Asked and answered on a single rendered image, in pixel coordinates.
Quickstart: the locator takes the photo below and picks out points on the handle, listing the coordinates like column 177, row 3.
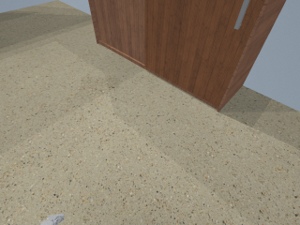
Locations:
column 241, row 14

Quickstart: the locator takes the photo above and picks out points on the wardrobe door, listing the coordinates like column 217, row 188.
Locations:
column 121, row 24
column 193, row 43

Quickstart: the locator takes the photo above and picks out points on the left robot hand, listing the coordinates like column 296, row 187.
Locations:
column 53, row 219

